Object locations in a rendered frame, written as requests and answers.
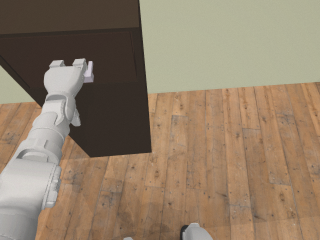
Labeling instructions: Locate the robot right shin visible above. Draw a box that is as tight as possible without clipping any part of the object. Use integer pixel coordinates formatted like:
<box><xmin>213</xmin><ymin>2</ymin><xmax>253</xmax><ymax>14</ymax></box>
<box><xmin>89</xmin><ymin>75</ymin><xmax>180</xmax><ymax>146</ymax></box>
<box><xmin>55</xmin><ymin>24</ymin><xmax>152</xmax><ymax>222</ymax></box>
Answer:
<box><xmin>186</xmin><ymin>223</ymin><xmax>200</xmax><ymax>230</ymax></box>

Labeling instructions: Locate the handle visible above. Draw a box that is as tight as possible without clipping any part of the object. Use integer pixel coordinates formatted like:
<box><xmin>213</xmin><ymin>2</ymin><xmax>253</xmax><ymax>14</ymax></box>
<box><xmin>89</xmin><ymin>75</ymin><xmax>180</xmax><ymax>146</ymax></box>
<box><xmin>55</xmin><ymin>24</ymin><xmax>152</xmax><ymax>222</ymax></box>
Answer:
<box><xmin>83</xmin><ymin>61</ymin><xmax>94</xmax><ymax>83</ymax></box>

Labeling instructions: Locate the drawer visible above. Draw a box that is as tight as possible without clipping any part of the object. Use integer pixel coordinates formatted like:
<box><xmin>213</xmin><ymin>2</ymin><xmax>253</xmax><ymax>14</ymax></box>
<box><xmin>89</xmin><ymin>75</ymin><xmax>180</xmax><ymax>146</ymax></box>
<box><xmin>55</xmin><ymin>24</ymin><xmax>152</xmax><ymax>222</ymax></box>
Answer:
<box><xmin>0</xmin><ymin>31</ymin><xmax>137</xmax><ymax>88</ymax></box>

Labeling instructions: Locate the right robot thigh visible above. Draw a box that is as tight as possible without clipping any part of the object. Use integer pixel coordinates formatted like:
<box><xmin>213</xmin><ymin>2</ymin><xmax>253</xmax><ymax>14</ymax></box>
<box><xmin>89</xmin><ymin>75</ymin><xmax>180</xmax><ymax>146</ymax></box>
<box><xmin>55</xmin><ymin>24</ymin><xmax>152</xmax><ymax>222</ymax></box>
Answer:
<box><xmin>182</xmin><ymin>227</ymin><xmax>213</xmax><ymax>240</ymax></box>

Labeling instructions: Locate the robot left upper arm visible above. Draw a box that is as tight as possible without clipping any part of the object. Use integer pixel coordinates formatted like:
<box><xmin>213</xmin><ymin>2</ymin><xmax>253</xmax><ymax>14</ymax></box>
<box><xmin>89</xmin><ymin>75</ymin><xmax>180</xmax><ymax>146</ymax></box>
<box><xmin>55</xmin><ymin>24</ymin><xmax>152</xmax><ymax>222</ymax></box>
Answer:
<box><xmin>0</xmin><ymin>158</ymin><xmax>62</xmax><ymax>240</ymax></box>

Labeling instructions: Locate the cabinet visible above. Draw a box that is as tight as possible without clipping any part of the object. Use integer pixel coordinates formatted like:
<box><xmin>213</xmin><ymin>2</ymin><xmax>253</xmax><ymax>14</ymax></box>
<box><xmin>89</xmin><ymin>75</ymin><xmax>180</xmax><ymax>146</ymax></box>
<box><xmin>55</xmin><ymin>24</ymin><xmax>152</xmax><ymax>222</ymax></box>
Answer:
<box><xmin>0</xmin><ymin>0</ymin><xmax>152</xmax><ymax>158</ymax></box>

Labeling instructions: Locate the left robot forearm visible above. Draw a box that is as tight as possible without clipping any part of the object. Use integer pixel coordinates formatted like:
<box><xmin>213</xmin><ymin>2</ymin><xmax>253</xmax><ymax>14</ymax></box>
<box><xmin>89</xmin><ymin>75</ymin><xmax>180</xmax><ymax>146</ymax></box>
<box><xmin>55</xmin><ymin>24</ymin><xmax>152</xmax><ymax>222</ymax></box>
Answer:
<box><xmin>0</xmin><ymin>91</ymin><xmax>76</xmax><ymax>189</ymax></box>

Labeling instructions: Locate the robot left hand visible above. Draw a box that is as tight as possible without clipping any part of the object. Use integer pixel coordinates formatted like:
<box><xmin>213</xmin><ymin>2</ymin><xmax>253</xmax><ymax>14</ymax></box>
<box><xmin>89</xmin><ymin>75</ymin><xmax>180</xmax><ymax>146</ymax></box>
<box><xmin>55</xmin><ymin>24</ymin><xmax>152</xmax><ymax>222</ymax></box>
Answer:
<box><xmin>44</xmin><ymin>58</ymin><xmax>88</xmax><ymax>127</ymax></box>

